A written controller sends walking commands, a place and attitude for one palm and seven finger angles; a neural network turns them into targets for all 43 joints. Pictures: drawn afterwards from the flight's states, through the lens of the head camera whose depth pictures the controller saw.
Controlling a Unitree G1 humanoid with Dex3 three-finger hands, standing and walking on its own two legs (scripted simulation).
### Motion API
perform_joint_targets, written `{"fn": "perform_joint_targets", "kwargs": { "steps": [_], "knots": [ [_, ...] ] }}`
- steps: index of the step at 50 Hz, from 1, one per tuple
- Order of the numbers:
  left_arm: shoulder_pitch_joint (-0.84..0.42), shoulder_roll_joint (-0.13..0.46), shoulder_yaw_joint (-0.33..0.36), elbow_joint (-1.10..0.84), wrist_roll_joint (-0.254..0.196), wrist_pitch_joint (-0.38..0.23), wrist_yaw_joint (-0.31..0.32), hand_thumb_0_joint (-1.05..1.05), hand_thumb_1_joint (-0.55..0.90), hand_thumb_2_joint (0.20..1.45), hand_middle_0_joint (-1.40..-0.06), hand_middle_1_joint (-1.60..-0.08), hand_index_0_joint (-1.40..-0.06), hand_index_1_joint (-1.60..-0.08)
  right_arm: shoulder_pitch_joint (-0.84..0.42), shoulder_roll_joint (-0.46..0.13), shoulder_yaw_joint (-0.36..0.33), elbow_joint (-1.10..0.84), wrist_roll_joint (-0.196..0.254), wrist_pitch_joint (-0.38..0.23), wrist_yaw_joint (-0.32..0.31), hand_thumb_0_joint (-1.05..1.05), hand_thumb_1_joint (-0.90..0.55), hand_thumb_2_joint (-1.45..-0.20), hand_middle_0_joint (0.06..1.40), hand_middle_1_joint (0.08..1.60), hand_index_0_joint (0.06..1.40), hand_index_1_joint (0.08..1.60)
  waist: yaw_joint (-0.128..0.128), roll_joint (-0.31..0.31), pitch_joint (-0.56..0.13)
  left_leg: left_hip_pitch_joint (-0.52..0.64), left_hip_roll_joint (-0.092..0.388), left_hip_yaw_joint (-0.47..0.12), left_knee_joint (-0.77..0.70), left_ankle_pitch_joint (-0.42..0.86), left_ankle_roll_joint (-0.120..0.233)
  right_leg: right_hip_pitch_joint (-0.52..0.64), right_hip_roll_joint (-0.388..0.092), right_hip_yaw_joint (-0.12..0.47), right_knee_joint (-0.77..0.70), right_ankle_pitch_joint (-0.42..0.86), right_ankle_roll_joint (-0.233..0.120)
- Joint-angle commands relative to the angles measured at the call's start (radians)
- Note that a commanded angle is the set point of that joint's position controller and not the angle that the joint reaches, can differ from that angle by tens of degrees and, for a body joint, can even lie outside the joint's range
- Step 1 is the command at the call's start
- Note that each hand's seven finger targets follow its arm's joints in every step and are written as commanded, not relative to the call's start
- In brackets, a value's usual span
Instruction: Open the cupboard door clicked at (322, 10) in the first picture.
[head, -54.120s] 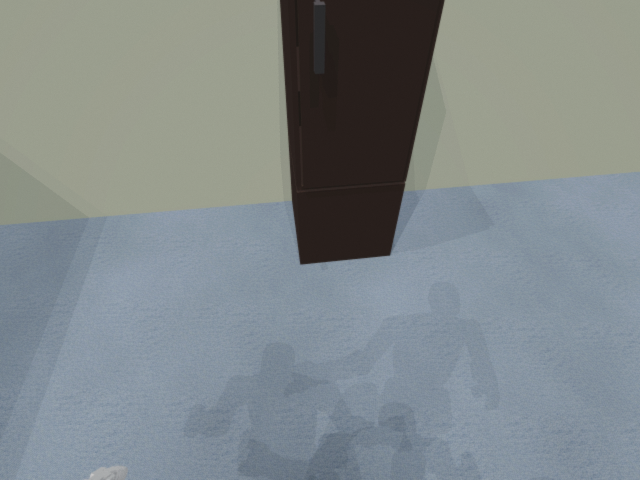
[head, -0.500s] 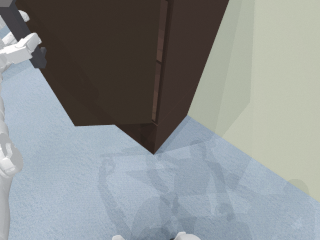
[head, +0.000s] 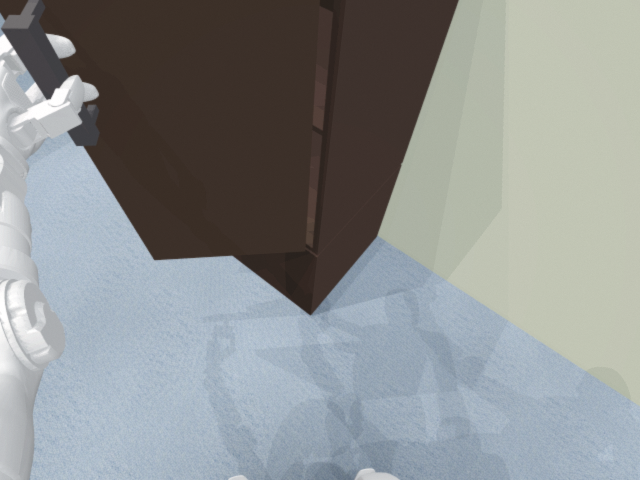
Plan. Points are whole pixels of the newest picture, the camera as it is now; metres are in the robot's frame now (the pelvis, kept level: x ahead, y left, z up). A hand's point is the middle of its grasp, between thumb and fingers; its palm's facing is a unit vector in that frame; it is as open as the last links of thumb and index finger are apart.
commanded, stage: pull the door open along its arc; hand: left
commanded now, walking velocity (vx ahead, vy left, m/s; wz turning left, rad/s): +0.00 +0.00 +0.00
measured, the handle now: (63, 77) +0.57 +0.25 +0.16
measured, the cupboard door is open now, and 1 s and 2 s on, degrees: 44 57 94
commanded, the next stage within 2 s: open thumb and fingers to let go in 1.94 s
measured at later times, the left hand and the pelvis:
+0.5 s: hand (81, 137) +0.47 +0.21 +0.16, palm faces +0.17 -0.98 -0.04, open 5.9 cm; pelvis +0.00 -0.01 +0.00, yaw +3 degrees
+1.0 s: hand (91, 150) +0.45 +0.20 +0.16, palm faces +0.37 -0.93 +0.07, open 6.3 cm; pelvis +0.01 -0.01 +0.01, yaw -1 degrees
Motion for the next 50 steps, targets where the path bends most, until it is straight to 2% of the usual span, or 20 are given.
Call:
{"fn": "perform_joint_targets", "kwargs": {
  "steps": [1, 8, 13, 14, 15, 16, 18, 19, 20, 21, 22, 23, 24, 26, 31, 38, 39, 40, 46, 50],
  "knots": [
    [-0.218, 0.249, 0.032, -0.287, -0.043, -0.036, -0.026, 0.000, 0.900, 0.900, -0.400, -1.350, -0.400, -1.350, 0.095, -0.177, -0.074, -0.095, 0.011, -0.014, -0.011, 0.000, -0.900, -0.900, 0.200, 0.300, 0.200, 0.300, 0.076, 0.068, -0.439, 0.365, -0.044, -0.043, -0.051, 0.484, 0.025, 0.194, 0.038, -0.022, -0.041, 0.491, -0.016],
    [0.111, 0.124, 0.024, -0.588, -0.130, 0.037, -0.018, 0.000, 0.900, 0.900, -0.400, -1.350, -0.400, -1.350, -0.006, -0.153, -0.079, -0.168, 0.036, -0.026, 0.007, 0.000, -0.900, -0.900, 0.200, 0.300, 0.200, 0.300, 0.145, 0.043, -0.402, 0.417, -0.045, -0.028, -0.089, 0.584, 0.027, 0.294, 0.034, -0.026, -0.057, 0.576, -0.021],
    [-0.078, 0.102, -0.016, -0.552, -0.103, 0.090, 0.035, 0.000, 0.900, 0.900, -0.400, -1.350, -0.400, -1.350, -0.018, -0.155, -0.076, -0.133, 0.036, -0.032, -0.011, 0.000, -0.900, -0.900, 0.200, 0.300, 0.200, 0.300, 0.084, -0.006, -0.258, 0.368, -0.054, -0.033, -0.110, 0.421, 0.027, 0.222, 0.030, -0.026, -0.083, 0.482, -0.018],
    [-0.201, 0.114, 0.127, -0.605, -0.141, 0.096, 0.186, 0.000, 0.900, 0.900, -0.400, -1.350, -0.400, -1.350, -0.039, -0.118, -0.069, -0.124, 0.024, -0.048, -0.013, 0.000, -0.900, -0.900, 0.200, 0.300, 0.200, 0.300, 0.141, 0.010, -0.227, 0.327, -0.064, -0.039, -0.109, 0.416, 0.024, 0.203, 0.030, -0.036, -0.095, 0.443, -0.015],
    [-0.222, 0.019, 0.043, -0.543, -0.116, 0.114, 0.264, 0.000, 0.900, 0.900, -0.400, -1.350, -0.400, -1.350, -0.039, -0.117, -0.067, -0.105, 0.018, -0.056, -0.008, 0.000, -0.900, -0.900, 0.200, 0.300, 0.200, 0.300, 0.098, 0.012, -0.226, 0.340, -0.062, -0.044, -0.114, 0.392, 0.015, 0.186, 0.032, -0.038, -0.091, 0.412, -0.011],
    [-0.252, 0.001, 0.047, -0.489, -0.089, 0.123, 0.334, 0.000, 0.900, 0.900, -0.400, -1.350, -0.400, -1.350, -0.019, -0.117, -0.072, -0.077, 0.010, -0.063, -0.007, 0.000, -0.900, -0.900, 0.200, 0.300, 0.200, 0.300, 0.081, -0.017, -0.218, 0.332, -0.059, -0.048, -0.106, 0.377, 0.014, 0.162, 0.029, -0.040, -0.091, 0.391, -0.008],
    [-0.305, -0.033, 0.038, -0.485, -0.030, 0.123, 0.454, 0.000, 0.900, 0.900, -0.400, -1.350, -0.400, -1.350, -0.015, -0.109, -0.073, -0.059, -0.006, -0.070, 0.002, 0.000, -0.900, -0.900, 0.200, 0.300, 0.200, 0.300, 0.084, 0.010, -0.272, 0.342, -0.063, -0.052, -0.099, 0.386, 0.011, 0.167, 0.022, -0.034, -0.083, 0.384, -0.008],
    [-0.292, -0.028, -0.194, -0.456, 0.099, 0.061, 0.312, 0.000, 0.900, 0.900, -0.400, -1.350, -0.400, -1.350, 0.024, -0.146, -0.079, -0.033, -0.005, -0.071, 0.001, 0.000, -0.900, -0.900, 0.200, 0.300, 0.200, 0.300, -0.002, 0.019, -0.316, 0.407, -0.059, -0.045, -0.071, 0.411, 0.022, 0.132, 0.016, -0.010, -0.061, 0.430, -0.009],
    [-0.394, 0.050, 0.118, -0.479, 0.022, 0.066, 0.479, 0.000, 0.900, 0.900, -0.400, -1.350, -0.400, -1.350, 0.003, -0.099, -0.077, -0.045, -0.017, -0.070, 0.000, 0.000, -0.900, -0.900, 0.200, 0.300, 0.200, 0.300, 0.121, 0.049, -0.355, 0.348, -0.067, -0.052, -0.068, 0.433, 0.018, 0.177, 0.009, -0.019, -0.068, 0.419, -0.016],
    [-0.416, -0.012, -0.243, -0.524, 0.138, 0.004, 0.302, 0.000, 0.900, 0.900, -0.400, -1.350, -0.400, -1.350, 0.006, -0.147, -0.082, -0.028, -0.007, -0.064, 0.001, 0.000, -0.900, -0.900, 0.200, 0.300, 0.200, 0.300, -0.014, 0.104, -0.451, 0.493, -0.061, -0.059, -0.069, 0.464, 0.014, 0.158, 0.010, 0.006, -0.045, 0.469, -0.014],
    [-0.438, 0.016, -0.157, -0.417, 0.100, -0.034, 0.227, 0.000, 0.900, 0.900, -0.400, -1.350, -0.400, -1.350, 0.023, -0.135, -0.089, -0.016, -0.001, -0.067, -0.011, 0.000, -0.900, -0.900, 0.200, 0.300, 0.200, 0.300, 0.007, 0.078, -0.428, 0.493, -0.059, -0.062, -0.036, 0.473, 0.016, 0.125, 0.009, 0.002, -0.050, 0.469, -0.022],
    [-0.472, 0.036, -0.171, -0.416, 0.071, -0.066, 0.153, 0.000, 0.900, 0.900, -0.400, -1.350, -0.400, -1.350, 0.011, -0.146, -0.080, -0.019, 0.005, -0.063, -0.018, 0.000, -0.900, -0.900, 0.200, 0.300, 0.200, 0.300, 0.006, 0.088, -0.446, 0.513, -0.058, -0.066, -0.045, 0.481, 0.014, 0.148, 0.011, 0.007, -0.049, 0.483, -0.027],
    [-0.494, 0.037, -0.155, -0.378, 0.019, -0.084, 0.092, 0.000, 0.900, 0.900, -0.400, -1.350, -0.400, -1.350, 0.013, -0.151, -0.078, -0.022, 0.007, -0.062, -0.027, 0.000, -0.900, -0.900, 0.200, 0.300, 0.200, 0.300, -0.004, 0.029, -0.457, 0.505, -0.060, -0.063, -0.045, 0.474, 0.022, 0.181, 0.015, 0.011, -0.054, 0.508, -0.026],
    [-0.475, 0.103, -0.104, -0.299, -0.033, -0.100, 0.011, 0.000, 0.900, 0.900, -0.400, -1.350, -0.400, -1.350, -0.010, -0.156, -0.063, -0.028, 0.018, -0.068, -0.043, 0.000, -0.900, -0.900, 0.200, 0.300, 0.200, 0.300, 0.015, 0.046, -0.409, 0.451, -0.063, -0.057, -0.053, 0.421, 0.024, 0.193, 0.014, 0.015, -0.064, 0.494, -0.025],
    [-0.378, 0.179, -0.024, -0.286, -0.087, -0.130, -0.033, 0.000, 0.900, 0.900, -0.400, -1.350, -0.400, -1.350, -0.009, -0.160, -0.053, -0.047, 0.020, -0.074, -0.049, 0.000, -0.900, -0.900, 0.200, 0.300, 0.200, 0.300, 0.055, 0.065, -0.387, 0.405, -0.061, -0.065, -0.075, 0.379, 0.023, 0.211, 0.018, 0.004, -0.061, 0.448, -0.025],
    [-0.146, 0.159, 0.003, -0.413, -0.112, -0.092, -0.029, 0.000, 0.900, 0.900, -0.400, -1.350, -0.400, -1.350, -0.011, -0.160, -0.071, -0.084, 0.026, -0.061, -0.036, 0.000, -0.900, -0.900, 0.200, 0.300, 0.200, 0.300, 0.106, 0.041, -0.392, 0.396, -0.061, -0.041, -0.102, 0.400, 0.027, 0.278, 0.023, -0.007, -0.072, 0.480, -0.022],
    [-0.124, 0.158, 0.112, -0.462, -0.153, -0.068, 0.081, 0.000, 0.900, 0.900, -0.400, -1.350, -0.400, -1.350, -0.018, -0.129, -0.070, -0.093, 0.020, -0.065, -0.029, 0.000, -0.900, -0.900, 0.200, 0.300, 0.200, 0.300, 0.174, -0.007, -0.370, 0.336, -0.066, -0.040, -0.113, 0.406, 0.030, 0.305, 0.029, -0.022, -0.084, 0.458, -0.019],
    [-0.092, 0.098, 0.089, -0.504, -0.149, -0.040, 0.156, 0.000, 0.900, 0.900, -0.400, -1.350, -0.400, -1.350, -0.033, -0.127, -0.072, -0.101, 0.022, -0.074, -0.019, 0.000, -0.900, -0.900, 0.200, 0.300, 0.200, 0.300, 0.165, 0.014, -0.368, 0.348, -0.065, -0.029, -0.124, 0.390, 0.023, 0.307, 0.031, -0.021, -0.087, 0.455, -0.013],
    [0.154, -0.085, 0.080, -0.861, -0.027, 0.085, 0.566, 0.000, 0.900, 0.900, -0.400, -1.350, -0.400, -1.350, -0.073, -0.087, -0.095, -0.100, -0.002, -0.104, 0.036, 0.000, -0.900, -0.900, 0.200, 0.300, 0.200, 0.300, 0.213, 0.060, -0.403, 0.386, -0.062, -0.009, -0.142, 0.515, 0.007, 0.374, 0.030, -0.038, -0.087, 0.505, -0.018],
    [0.356, -0.248, -0.032, -1.039, 0.030, 0.156, 0.687, 0.000, 0.900, 0.900, -0.400, -1.350, -0.400, -1.350, -0.127, -0.073, -0.100, -0.102, -0.006, -0.108, 0.049, 0.000, -0.900, -0.900, 0.200, 0.300, 0.200, 0.300, 0.205, -0.010, -0.366, 0.421, -0.044, 0.006, -0.168, 0.580, 0.003, 0.427, 0.027, -0.042, -0.098, 0.586, -0.020]
  ]
}}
